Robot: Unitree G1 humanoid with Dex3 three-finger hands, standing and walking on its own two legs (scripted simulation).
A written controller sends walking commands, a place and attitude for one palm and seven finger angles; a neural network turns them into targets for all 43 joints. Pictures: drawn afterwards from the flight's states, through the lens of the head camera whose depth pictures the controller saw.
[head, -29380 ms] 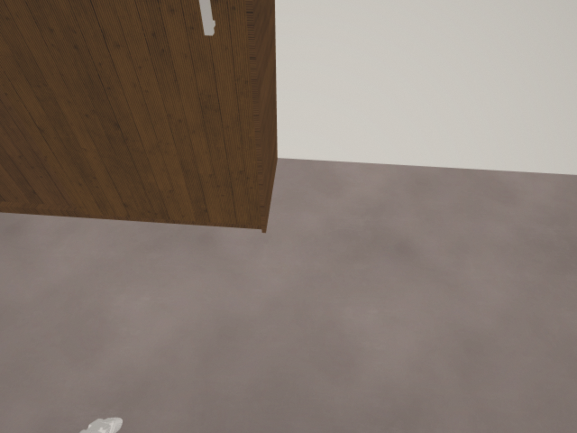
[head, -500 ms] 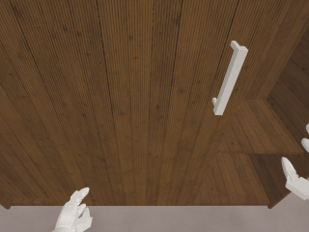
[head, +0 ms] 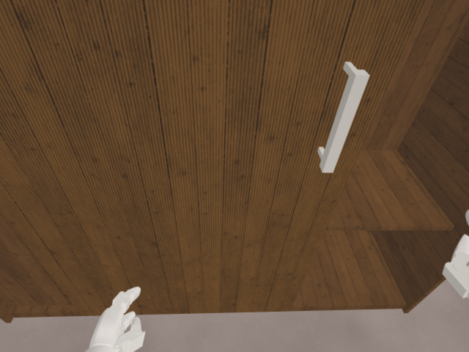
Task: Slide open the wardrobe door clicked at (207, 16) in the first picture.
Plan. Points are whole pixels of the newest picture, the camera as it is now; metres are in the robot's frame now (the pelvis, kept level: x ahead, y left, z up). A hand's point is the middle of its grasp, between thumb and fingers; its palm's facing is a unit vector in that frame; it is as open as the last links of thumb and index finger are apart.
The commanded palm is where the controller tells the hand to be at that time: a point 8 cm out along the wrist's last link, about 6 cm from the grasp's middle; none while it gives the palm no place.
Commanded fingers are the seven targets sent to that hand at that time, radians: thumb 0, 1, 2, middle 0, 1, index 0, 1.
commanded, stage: step back with the hand held close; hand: right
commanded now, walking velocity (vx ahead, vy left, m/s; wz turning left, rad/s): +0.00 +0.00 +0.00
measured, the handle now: (337, 120) +0.46 -0.19 +0.21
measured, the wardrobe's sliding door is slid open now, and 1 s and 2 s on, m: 0.52 0.52 0.52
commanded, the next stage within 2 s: stop stepping back and stand still in 1.16 s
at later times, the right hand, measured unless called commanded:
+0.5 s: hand out of the picture +0.15 -0.28 +0.16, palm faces +0.40 +0.79 -0.46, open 7.4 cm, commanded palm +0.10 -0.31 +0.17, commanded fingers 0.00 -0.90 -0.90 0.20 0.30 0.20 0.30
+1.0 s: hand out of the picture +0.07 -0.30 +0.16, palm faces +0.50 +0.75 -0.44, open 7.4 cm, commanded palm +0.01 -0.33 +0.17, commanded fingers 0.00 -0.90 -0.90 0.20 0.30 0.20 0.30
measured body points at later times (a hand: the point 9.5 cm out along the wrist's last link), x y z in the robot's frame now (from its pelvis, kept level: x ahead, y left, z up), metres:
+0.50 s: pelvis -0.04 -0.02 -0.01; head -0.04 -0.02 +0.44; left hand +0.13 +0.23 -0.08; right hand +0.13 -0.32 +0.18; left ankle -0.01 +0.12 -0.74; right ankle +0.01 -0.10 -0.74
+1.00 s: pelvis -0.11 -0.02 -0.02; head -0.09 -0.04 +0.43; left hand +0.09 +0.20 -0.09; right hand +0.04 -0.34 +0.18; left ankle -0.08 +0.11 -0.74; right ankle +0.01 -0.11 -0.74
